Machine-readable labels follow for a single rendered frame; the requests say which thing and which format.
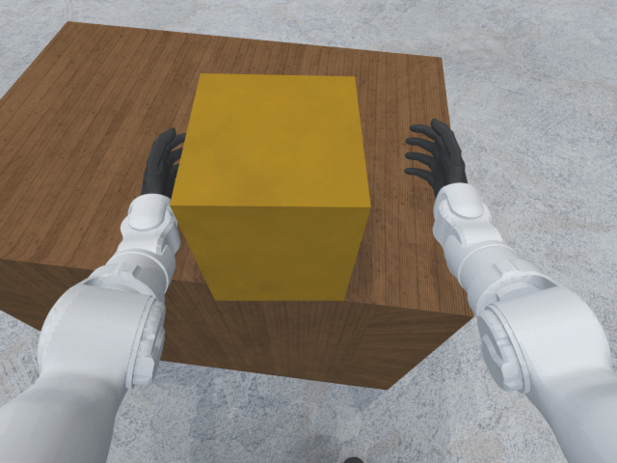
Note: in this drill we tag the right robot upper arm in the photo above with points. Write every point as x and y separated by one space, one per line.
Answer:
546 345

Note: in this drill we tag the robot left forearm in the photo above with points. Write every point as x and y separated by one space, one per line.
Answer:
144 262

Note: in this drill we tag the left robot hand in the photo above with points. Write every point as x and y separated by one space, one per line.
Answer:
160 172

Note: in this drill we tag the pedestal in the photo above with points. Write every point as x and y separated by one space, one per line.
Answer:
76 130

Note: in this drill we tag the carton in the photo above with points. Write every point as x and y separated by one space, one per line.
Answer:
271 191

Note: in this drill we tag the left robot upper arm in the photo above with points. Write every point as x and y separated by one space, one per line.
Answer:
101 343

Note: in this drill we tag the right robot hand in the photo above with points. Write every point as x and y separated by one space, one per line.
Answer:
447 165

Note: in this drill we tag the robot right forearm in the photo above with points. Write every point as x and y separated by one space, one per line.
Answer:
486 267

